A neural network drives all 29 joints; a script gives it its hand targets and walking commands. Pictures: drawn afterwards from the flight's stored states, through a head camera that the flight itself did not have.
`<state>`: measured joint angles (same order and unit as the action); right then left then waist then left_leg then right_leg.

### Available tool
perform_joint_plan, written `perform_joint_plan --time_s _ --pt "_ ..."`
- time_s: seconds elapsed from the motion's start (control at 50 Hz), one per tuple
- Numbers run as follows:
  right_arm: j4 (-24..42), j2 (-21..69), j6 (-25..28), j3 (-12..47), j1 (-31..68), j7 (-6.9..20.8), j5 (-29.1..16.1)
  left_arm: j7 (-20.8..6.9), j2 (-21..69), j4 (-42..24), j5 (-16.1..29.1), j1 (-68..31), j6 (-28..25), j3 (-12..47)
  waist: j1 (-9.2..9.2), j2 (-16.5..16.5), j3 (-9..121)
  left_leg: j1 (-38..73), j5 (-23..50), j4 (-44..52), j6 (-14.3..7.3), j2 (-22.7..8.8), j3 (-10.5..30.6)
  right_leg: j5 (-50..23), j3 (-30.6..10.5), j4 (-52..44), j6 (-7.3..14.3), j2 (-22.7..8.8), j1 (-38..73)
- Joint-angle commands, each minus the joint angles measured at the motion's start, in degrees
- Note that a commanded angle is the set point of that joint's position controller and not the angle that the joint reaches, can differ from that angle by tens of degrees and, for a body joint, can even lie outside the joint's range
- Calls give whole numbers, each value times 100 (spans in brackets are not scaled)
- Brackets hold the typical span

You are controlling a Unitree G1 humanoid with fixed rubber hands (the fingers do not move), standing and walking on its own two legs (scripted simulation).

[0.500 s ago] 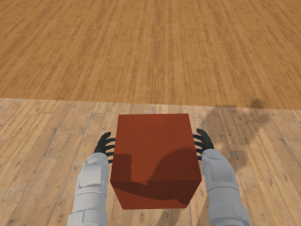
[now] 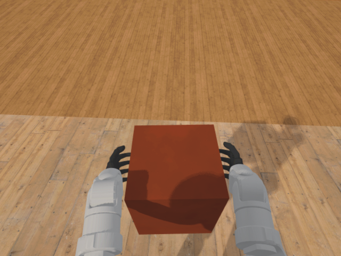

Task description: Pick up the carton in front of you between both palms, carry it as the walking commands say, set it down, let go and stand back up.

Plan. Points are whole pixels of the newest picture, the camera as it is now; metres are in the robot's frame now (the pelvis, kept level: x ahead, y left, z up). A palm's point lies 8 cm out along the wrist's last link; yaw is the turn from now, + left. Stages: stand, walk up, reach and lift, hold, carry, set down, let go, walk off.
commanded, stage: hold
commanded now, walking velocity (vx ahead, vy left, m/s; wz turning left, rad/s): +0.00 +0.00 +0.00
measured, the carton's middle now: (174, 181) +0.31 +0.00 -0.02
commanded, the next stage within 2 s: carry in 0.68 s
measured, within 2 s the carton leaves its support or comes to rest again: neither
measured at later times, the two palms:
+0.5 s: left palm (114, 174) +0.29 +0.15 +0.05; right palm (235, 169) +0.30 -0.15 +0.05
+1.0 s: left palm (129, 147) +0.35 +0.11 +0.08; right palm (246, 147) +0.34 -0.18 +0.08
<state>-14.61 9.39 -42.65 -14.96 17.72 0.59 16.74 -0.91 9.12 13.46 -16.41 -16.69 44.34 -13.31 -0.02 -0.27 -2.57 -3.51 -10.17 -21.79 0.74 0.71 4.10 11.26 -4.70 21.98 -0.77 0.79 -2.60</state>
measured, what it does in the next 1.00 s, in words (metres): shifts its weight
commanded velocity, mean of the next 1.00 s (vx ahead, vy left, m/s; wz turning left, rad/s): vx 0.18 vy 0.00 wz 0.00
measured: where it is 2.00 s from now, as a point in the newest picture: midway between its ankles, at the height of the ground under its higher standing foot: (178, 198)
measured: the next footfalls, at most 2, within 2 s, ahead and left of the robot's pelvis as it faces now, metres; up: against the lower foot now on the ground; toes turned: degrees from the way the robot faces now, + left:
left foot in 1.14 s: +0.22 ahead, +0.08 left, +0.00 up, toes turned +9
right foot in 1.54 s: +0.53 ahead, -0.16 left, +0.00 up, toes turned -15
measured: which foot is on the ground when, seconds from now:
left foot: down 0.00-0.90, up 0.92-1.00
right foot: down 0.00-1.00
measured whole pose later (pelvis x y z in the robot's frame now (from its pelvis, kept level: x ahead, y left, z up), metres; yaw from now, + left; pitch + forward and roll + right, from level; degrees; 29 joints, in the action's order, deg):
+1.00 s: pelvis +0.07 -0.02 +0.00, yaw +0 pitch +4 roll +1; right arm 8.7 7.5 -57.0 -8.3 9.1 -3.7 7.9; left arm 3.0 7.7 -7.3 -8.3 -9.5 57.6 -5.6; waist -0.4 -0.3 9.9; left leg -21.8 -27.0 -41.5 0.5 -2.3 -3.3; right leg 17.5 1.4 25.3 0.9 -0.9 -12.0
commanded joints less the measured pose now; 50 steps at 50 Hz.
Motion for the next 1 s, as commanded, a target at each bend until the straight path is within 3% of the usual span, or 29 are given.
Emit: perform_joint_plan --time_s 0.0,0.36,0.64,0.66,0.7,0.72,0.78,0.8,0.84,0.86,0.88,0.9,0.92,0.94,0.98 --pt "-7 5188 118 3083 2787 1387 -1436 -1291 5234 -217 1454 -3035 -270 3075 -16 27 1246 418 139 376 -46 431 -73 -149 130 -469 65 445 -154" --pt "367 5128 70 3219 2266 1330 -1538 -1233 5148 -584 1525 -2500 -222 3177 9 19 1398 635 999 398 -15 463 -46 -985 85 -479 11 475 105" --pt "490 5135 50 3294 2150 1280 -1574 -1236 5042 -722 1562 -2434 -227 3242 14 -3 1348 549 920 384 -40 486 -54 -982 55 -477 -5 470 118" --pt "472 5218 30 3391 2401 1272 -1664 -1242 5087 -677 1681 -2736 -221 3325 -2 113 1477 -109 54 -83 -74 -643 -161 -42 52 -74 97 -584 -623" --pt "622 5249 10 3517 2329 1251 -1735 -1229 5129 -851 1795 -2765 -203 3484 -8 157 1362 -673 -2605 282 -99 -562 130 2433 -113 -231 154 -419 -1212" --pt "755 5275 -14 3628 2427 1227 -1802 -1218 5149 -993 1867 -2892 -182 3602 -35 193 1256 -815 -3216 342 -141 -606 233 2894 -72 -133 139 -346 -1522" --pt "1239 5307 -211 4024 2378 1082 -2028 -1119 5192 -1467 2129 -2917 16 3994 -65 650 1702 -571 -2443 633 -437 -1065 801 1224 612 1026 35 -36 -1654" --pt "1425 5299 -325 4143 2246 1014 -2080 -1082 5174 -1646 2244 -2886 137 4160 -69 827 1831 -503 -2380 720 -595 -1248 1016 1031 836 1024 31 57 -1694" --pt "1854 5191 -620 4294 2256 878 -2161 -1000 5104 -2002 2434 -2892 413 4379 -41 865 1908 -1032 -2877 616 -669 -1256 870 1312 894 507 114 2 -1185" --pt "2047 5137 -803 4378 2301 820 -2238 -932 5070 -2130 2486 -2836 569 4426 -10 640 1849 -1436 -2941 345 -522 -1034 469 1451 738 194 161 -86 -799" --pt "2208 5042 -985 4463 2296 771 -2321 -854 4966 -2240 2501 -2738 730 4402 25 1 1708 -1947 -2562 -437 -292 -684 -122 1870 2 -316 301 -554 -467" --pt "2326 4966 -1163 4539 2253 720 -2410 -763 4784 -2306 2491 -2510 895 4338 108 -1193 1661 -2841 -1912 -1890 -18 -290 -826 2392 -1418 -972 659 -1436 126" --pt "2464 4858 -1318 4616 2273 681 -2540 -674 4698 -2357 2488 -2260 1055 4305 133 -1541 1313 -3820 -1962 -2206 37 -167 -1023 1816 -2351 -1213 1038 -2003 530" --pt "2693 4819 -1455 4802 2310 639 -2713 -574 4628 -2614 2473 -2095 1204 4330 166 -1208 1228 -4056 -2066 -2320 -17 -361 -817 915 -2428 -1110 1284 -2115 647" --pt "3001 4831 -1708 4996 2079 536 -2936 -407 4610 -3132 2583 -1922 1478 4432 161 -691 1663 -3851 -1788 -1970 -45 -360 -915 -156 -1597 -851 1189 -1915 927"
